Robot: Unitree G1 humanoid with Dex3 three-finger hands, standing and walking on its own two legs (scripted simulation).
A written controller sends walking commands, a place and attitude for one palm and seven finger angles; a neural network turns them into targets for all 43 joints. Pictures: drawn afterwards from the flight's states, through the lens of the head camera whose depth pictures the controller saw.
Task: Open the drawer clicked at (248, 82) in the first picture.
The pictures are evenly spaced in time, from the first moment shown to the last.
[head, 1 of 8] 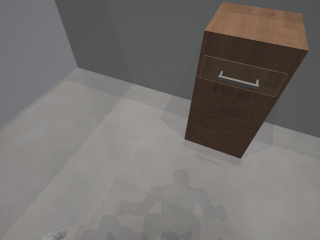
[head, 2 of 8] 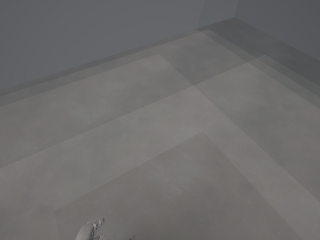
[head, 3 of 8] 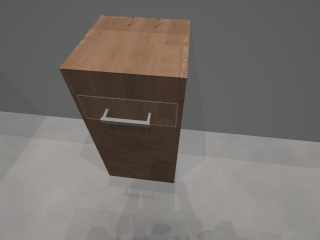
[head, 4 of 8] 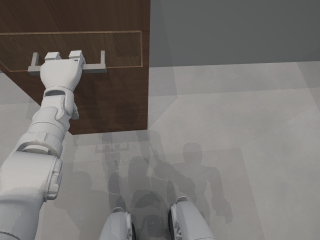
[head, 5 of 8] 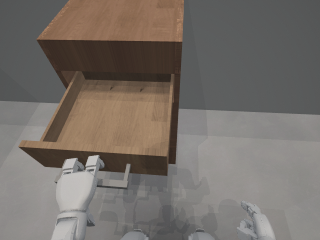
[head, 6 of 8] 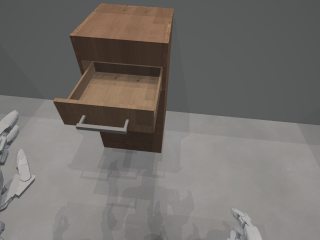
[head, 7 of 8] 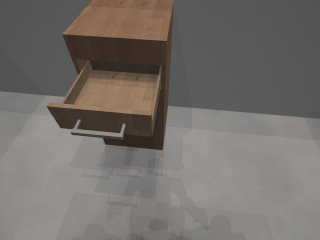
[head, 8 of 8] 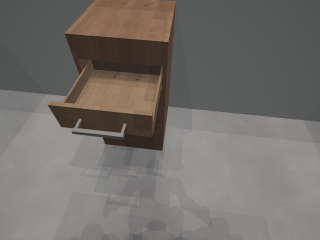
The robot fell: no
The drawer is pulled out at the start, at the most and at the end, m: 0.00 0.30 0.30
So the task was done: yes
